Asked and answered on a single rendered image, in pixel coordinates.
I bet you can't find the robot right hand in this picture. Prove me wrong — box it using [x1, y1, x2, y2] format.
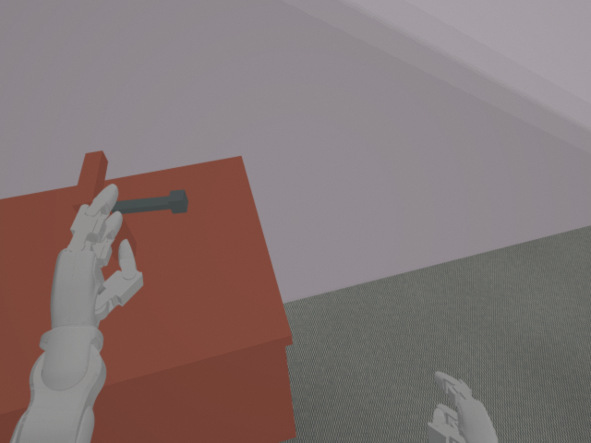
[428, 371, 499, 443]

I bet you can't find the tap lever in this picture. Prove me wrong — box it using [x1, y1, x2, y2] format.
[112, 189, 188, 214]

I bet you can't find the robot left forearm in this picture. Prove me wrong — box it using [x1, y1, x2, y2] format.
[9, 324, 106, 443]

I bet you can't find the counter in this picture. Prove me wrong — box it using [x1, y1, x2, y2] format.
[0, 150, 296, 443]

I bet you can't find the robot left hand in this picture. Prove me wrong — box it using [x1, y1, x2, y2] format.
[51, 184, 143, 329]

